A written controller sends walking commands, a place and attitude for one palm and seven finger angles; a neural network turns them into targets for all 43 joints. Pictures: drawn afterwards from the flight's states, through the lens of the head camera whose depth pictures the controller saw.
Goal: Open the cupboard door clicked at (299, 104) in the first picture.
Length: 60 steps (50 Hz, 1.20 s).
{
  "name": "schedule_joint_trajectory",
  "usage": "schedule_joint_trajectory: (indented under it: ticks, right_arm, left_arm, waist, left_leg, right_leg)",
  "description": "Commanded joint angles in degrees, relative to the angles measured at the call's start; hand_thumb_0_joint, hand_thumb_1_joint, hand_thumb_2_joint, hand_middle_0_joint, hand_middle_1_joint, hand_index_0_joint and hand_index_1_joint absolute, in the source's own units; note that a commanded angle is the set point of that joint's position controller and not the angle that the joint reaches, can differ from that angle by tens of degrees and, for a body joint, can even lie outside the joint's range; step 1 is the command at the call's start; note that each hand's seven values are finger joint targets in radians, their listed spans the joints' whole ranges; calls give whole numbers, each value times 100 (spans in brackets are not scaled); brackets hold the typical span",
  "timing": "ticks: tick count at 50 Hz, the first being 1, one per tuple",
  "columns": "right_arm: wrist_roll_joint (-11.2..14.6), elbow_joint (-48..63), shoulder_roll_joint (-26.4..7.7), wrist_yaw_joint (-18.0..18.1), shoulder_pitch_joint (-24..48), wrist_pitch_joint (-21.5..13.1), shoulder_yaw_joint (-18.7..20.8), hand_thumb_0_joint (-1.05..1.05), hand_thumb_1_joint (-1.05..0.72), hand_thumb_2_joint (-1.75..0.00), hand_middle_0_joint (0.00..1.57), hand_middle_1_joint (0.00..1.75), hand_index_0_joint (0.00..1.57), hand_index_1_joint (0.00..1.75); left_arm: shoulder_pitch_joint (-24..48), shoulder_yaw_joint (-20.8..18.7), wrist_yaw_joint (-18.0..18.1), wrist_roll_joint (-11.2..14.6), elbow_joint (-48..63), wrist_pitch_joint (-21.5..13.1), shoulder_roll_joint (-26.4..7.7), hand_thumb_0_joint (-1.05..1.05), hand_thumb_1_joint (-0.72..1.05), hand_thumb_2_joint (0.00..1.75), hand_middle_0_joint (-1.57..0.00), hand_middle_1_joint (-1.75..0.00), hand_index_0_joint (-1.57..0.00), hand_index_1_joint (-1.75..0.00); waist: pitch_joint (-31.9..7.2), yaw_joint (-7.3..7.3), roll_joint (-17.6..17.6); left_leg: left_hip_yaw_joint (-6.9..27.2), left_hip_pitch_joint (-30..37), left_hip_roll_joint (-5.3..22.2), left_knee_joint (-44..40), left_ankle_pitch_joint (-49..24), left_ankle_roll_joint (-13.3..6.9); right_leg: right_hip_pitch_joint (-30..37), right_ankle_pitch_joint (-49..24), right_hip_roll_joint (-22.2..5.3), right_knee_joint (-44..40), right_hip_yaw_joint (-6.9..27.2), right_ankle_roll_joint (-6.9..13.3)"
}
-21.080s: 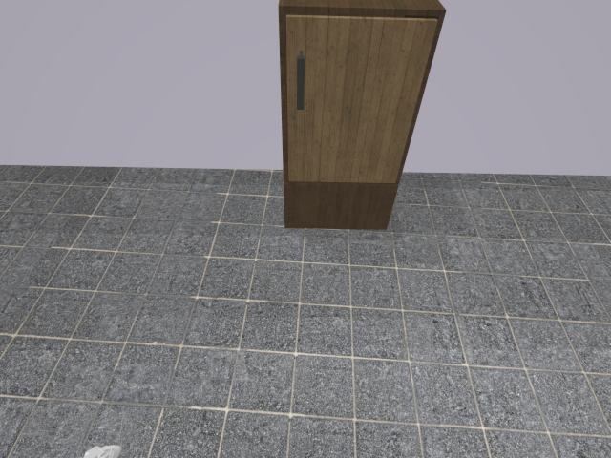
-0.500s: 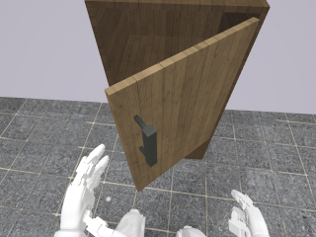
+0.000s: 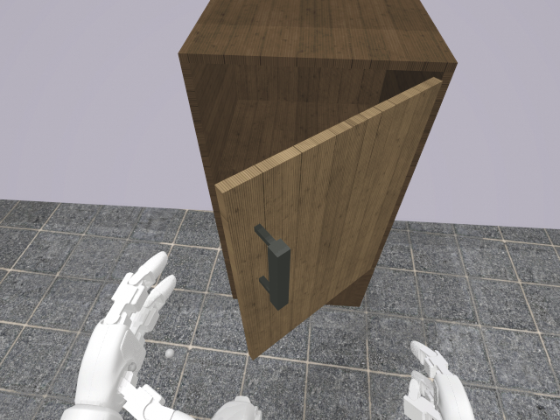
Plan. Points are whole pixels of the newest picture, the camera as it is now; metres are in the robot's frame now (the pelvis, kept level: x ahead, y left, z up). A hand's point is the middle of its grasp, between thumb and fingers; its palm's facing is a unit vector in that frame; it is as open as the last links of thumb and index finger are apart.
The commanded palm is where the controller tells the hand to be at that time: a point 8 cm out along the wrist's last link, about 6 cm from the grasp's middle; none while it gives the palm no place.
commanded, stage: draw the hand back to the body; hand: left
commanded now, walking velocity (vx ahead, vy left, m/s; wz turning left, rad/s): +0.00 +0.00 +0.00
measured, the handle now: (270, 268) +0.34 +0.04 +0.03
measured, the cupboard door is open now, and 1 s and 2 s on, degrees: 42 42 42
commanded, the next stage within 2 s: step back with the hand held close in 1.18 s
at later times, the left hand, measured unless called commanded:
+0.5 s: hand (65, 302) +0.21 +0.23 +0.16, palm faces +0.29 -0.89 -0.35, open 12.7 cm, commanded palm +0.17 +0.28 +0.20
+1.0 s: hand (7, 249) +0.23 +0.26 +0.23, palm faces +0.44 -0.82 -0.38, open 7.7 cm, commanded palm +0.17 +0.30 +0.25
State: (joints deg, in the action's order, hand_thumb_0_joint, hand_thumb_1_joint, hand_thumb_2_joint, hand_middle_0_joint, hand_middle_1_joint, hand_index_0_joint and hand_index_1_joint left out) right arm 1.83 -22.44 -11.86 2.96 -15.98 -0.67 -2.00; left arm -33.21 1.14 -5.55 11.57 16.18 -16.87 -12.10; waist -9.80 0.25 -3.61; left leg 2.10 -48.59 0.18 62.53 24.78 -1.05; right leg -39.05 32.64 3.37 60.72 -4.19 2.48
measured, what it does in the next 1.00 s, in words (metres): rises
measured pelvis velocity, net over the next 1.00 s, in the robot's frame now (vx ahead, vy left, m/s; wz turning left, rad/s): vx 0.04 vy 0.00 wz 0.00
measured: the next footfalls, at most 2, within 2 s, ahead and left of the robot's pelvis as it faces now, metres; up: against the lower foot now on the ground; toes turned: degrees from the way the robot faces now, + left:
none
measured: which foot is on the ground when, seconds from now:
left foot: down 0.00-1.00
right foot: down 0.00-1.00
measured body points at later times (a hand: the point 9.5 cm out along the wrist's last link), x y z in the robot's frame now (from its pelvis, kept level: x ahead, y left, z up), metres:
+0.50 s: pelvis +0.03 +0.01 +0.06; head +0.01 +0.00 +0.51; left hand +0.19 +0.27 +0.19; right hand +0.22 -0.19 -0.01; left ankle +0.06 +0.10 -0.66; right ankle -0.02 -0.10 -0.66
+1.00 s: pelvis +0.04 +0.00 +0.08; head +0.01 -0.02 +0.53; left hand +0.20 +0.30 +0.25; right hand +0.23 -0.23 +0.00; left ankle +0.06 +0.10 -0.66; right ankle -0.02 -0.10 -0.66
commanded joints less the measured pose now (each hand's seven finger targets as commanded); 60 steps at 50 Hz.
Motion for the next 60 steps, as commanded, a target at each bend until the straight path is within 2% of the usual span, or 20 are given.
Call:
schedule_joint_trajectory:
  ticks: [1,5,6,7,8,13,14,16,20,24,31,34,36,40,42,44,51,52,58,60]
  right_arm:
    - [52,980,-694,71,541,-406,291,0,-90,-90,20,30,20,30]
    - [95,964,-694,78,525,-484,276,0,-90,-90,20,30,20,30]
    - [75,1024,-691,244,558,-337,262,0,-90,-90,20,30,20,30]
    - [57,1120,-595,309,606,-288,172,0,-90,-90,20,30,20,30]
    - [61,1031,-582,330,529,-249,159,0,-90,-90,20,30,20,30]
    - [-4,833,-666,422,640,-279,83,0,-90,-90,20,30,20,30]
    - [-8,801,-676,424,679,-306,61,0,-90,-90,20,30,20,30]
    - [-32,691,-718,430,725,-369,53,0,-90,-90,20,30,20,30]
    - [-39,516,-695,376,796,-473,37,0,-90,-90,20,30,20,30]
    - [-63,312,-697,337,906,-518,55,0,-90,-90,20,30,20,30]
    - [-110,50,-734,272,1033,-614,111,0,-90,-90,20,30,20,30]
    - [-107,-22,-707,248,1073,-623,120,0,-90,-90,20,30,20,30]
    - [-109,-82,-732,250,1130,-630,153,0,-90,-90,20,30,20,30]
    - [-100,-144,-728,232,1150,-633,176,0,-90,-90,20,30,20,30]
    - [-115,-199,-737,219,1166,-605,195,0,-90,-90,20,30,20,30]
    - [-106,-191,-753,199,1190,-556,241,0,-90,-90,20,30,20,30]
    - [-129,-228,-754,243,1288,-620,255,0,-90,-90,20,30,20,30]
    - [-130,-249,-717,254,1281,-637,237,0,-90,-90,20,30,20,30]
    - [-128,-313,-696,253,1271,-670,258,0,-90,-90,20,30,20,30]
    - [-120,-323,-699,249,1290,-652,272,0,-90,-90,20,30,20,30]
  left_arm:
    - [77,-582,-50,152,1595,-323,-617,0,-47,32,-15,-30,-15,-30]
    - [-42,-717,-182,282,1680,-111,-647,0,-32,37,-16,-30,-16,-30]
    - [-324,-915,465,-474,1758,333,-1412,0,-29,39,-16,-30,-16,-30]
    - [-253,-605,730,-549,2082,572,-944,0,-26,40,-16,-30,-16,-30]
    - [-366,-525,910,-646,1939,764,-821,0,-22,42,-16,-30,-16,-30]
    - [-26,-836,1304,-836,2065,1123,-1131,0,-5,50,-17,-30,-17,-30]
    - [62,-867,1338,-850,2079,1146,-1155,0,-1,51,-17,-30,-17,-30]
    - [229,-1073,1404,-858,2102,1181,-1326,0,6,54,-17,-30,-17,-30]
    - [163,-1219,1406,-854,2119,1227,-1276,0,20,60,-18,-30,-18,-30]
    - [292,-1549,1382,-813,1991,1255,-1391,0,34,66,-18,-30,-18,-30]
    - [619,-2183,1360,-766,2124,1193,-1743,0,58,76,-19,-30,-19,-30]
    - [748,-2371,1346,-734,2164,1156,-1812,0,69,81,-19,-30,-19,-30]
    - [844,-2566,1346,-711,2067,1151,-1924,0,76,84,-19,-30,-19,-30]
    - [1156,-2816,1342,-672,2134,1064,-2065,0,90,90,-20,-30,-20,-30]
    - [854,-2586,1279,-644,1624,1121,-1726,0,90,90,-20,-30,-20,-30]
    - [812,-2500,1233,-623,1564,1127,-1661,0,90,90,-20,-30,-20,-30]
    - [1107,-2773,1264,-668,2076,1007,-2106,0,90,90,-20,-30,-20,-30]
    - [1118,-2771,1266,-669,2080,994,-2083,0,90,90,-20,-30,-20,-30]
    - [992,-2691,1251,-641,1880,972,-1934,0,90,90,-20,-30,-20,-30]
    - [950,-2654,1235,-626,1749,971,-1869,0,90,90,-20,-30,-20,-30]
  waist:
    - [-430,-17,-15]
    - [-288,-16,-20]
    - [-510,-353,20]
    - [-192,-189,-82]
    - [-19,-154,-108]
    - [104,-147,185]
    - [200,-147,59]
    - [163,-189,95]
    - [279,-212,-55]
    - [418,-245,152]
    - [376,-344,-8]
    - [352,-344,-102]
    - [483,-371,12]
    - [456,-360,-181]
    - [675,-349,69]
    - [701,-340,322]
    - [482,-403,-34]
    - [487,-392,-144]
    - [636,-373,-67]
    - [719,-368,106]
  left_leg:
    - [176,1518,-35,-1229,-303,-88]
    - [198,1736,-33,-1421,-415,-83]
    - [173,1991,18,-1741,-477,-75]
    - [120,2108,-1,-1848,-519,-95]
    - [150,2230,38,-1946,-482,-91]
    - [196,2753,52,-2366,-781,-119]
    - [214,2859,55,-2481,-775,-111]
    - [245,3054,39,-2662,-852,-107]
    - [222,3451,59,-2918,-1299,-83]
    - [166,3688,57,-3143,-1634,-75]
    - [118,4116,64,-3484,-2260,-35]
    - [88,4275,62,-3573,-2376,-26]
    - [59,4285,63,-3635,-2388,-28]
    - [21,4419,49,-3721,-2333,-27]
    - [-19,4358,40,-3770,-2274,-43]
    - [-62,4388,47,-3773,-2250,-79]
    - [-113,4542,-8,-3793,-2344,-82]
    - [-132,4575,-26,-3783,-2387,-92]
    - [-147,4590,-24,-3823,-2345,-82]
    - [-169,4594,-24,-3823,-2304,-96]
  right_leg:
    - [-85,-798,-42,-1431,187,-138]
    - [62,-1000,-32,-1581,119,-157]
    - [338,-1065,-239,-1976,483,-26]
    - [329,-1078,-261,-2126,443,-54]
    - [363,-1061,-259,-2181,349,-65]
    - [887,-1356,-254,-2572,252,-92]
    - [943,-1364,-258,-2653,248,-88]
    - [1216,-1448,-263,-2816,251,-79]
    - [1536,-1854,-276,-3034,230,-90]
    - [1899,-2189,-273,-3297,225,-106]
    - [2492,-2744,-256,-3629,236,-90]
    - [2608,-2833,-262,-3718,253,-103]
    - [2664,-2913,-235,-3834,253,-101]
    - [2759,-2895,-252,-3943,280,-109]
    - [2762,-2915,-254,-4002,267,-137]
    - [2747,-2949,-259,-4074,290,-168]
    - [2950,-3105,-290,-4230,367,-150]
    - [2949,-3195,-313,-4210,374,-155]
    - [2936,-3163,-301,-4279,375,-179]
    - [2886,-3125,-295,-4336,382,-201]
